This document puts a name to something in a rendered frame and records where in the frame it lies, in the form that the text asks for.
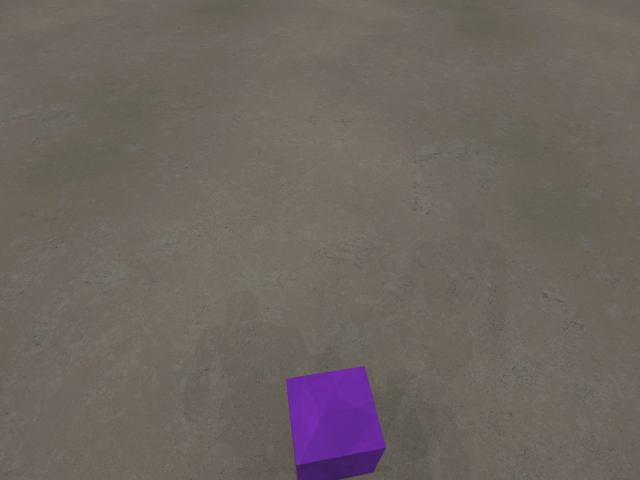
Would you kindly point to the carton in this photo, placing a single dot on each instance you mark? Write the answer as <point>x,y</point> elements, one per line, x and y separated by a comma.
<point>335,427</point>

